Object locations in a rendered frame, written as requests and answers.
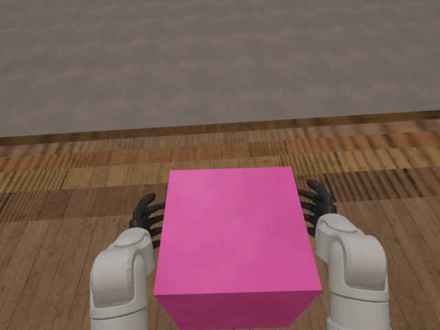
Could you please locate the left robot hand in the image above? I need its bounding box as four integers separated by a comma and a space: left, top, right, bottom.
129, 192, 166, 249

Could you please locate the right robot hand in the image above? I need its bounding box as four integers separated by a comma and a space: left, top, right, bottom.
297, 179, 337, 238

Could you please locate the carton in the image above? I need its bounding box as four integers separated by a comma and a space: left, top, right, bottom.
153, 166, 322, 330

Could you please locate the right robot forearm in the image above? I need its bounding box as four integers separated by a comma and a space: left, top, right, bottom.
315, 213, 392, 330

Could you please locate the left robot forearm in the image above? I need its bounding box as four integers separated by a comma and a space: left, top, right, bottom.
90, 228, 155, 330

